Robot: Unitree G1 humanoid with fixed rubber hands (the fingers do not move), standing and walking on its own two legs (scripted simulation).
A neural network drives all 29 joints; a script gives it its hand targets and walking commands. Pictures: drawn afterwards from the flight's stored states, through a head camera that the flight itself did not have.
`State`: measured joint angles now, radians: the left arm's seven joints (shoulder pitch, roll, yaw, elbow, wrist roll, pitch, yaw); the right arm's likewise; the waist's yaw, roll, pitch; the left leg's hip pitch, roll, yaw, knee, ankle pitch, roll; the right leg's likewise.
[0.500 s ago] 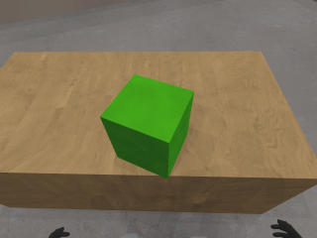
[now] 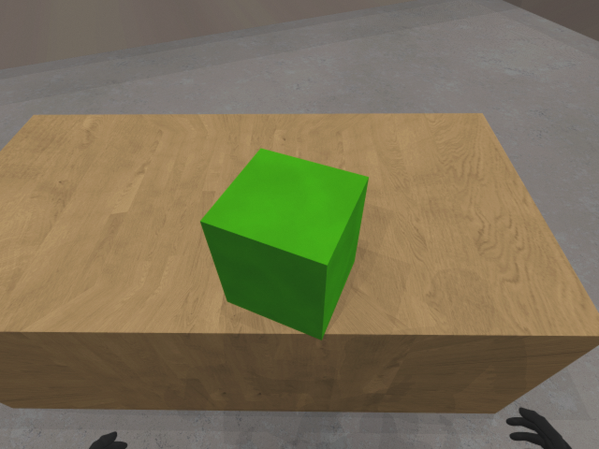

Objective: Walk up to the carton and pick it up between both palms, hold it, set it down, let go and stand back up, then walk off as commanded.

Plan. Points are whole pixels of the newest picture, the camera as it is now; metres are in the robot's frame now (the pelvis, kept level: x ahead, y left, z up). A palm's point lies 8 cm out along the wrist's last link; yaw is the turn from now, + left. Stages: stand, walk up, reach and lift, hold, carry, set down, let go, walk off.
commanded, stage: walk up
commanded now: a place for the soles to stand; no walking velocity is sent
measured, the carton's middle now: (291, 245) +0.48 +0.04 -0.06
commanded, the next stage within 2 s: none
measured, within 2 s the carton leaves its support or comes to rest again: neither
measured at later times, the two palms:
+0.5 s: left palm out of the picture +0.12 +0.31 -0.07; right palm out of the picture +0.12 -0.31 -0.07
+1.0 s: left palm (63, 440) +0.17 +0.36 -0.10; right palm (512, 420) +0.18 -0.26 -0.08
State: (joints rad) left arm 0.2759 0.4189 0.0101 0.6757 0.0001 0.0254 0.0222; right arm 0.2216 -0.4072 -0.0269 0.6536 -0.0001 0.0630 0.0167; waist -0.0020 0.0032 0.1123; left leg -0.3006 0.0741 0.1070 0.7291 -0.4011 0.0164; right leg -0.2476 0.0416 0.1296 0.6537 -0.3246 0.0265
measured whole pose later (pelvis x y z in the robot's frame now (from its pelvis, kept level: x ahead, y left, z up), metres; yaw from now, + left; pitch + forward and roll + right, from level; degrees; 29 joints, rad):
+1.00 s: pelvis +0.08 +0.05 -0.01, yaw -5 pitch -2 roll -3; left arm 0.37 0.42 0.02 0.68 0.00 -0.01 0.06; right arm 0.19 -0.41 -0.03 0.65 0.00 0.03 0.04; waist 0.00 0.01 0.13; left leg -0.41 0.06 0.10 0.70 -0.24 0.03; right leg -0.20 0.03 0.21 0.69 -0.43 0.04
